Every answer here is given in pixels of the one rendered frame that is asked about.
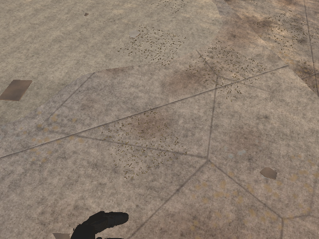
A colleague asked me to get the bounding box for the left robot hand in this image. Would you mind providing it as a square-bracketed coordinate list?
[71, 211, 129, 239]

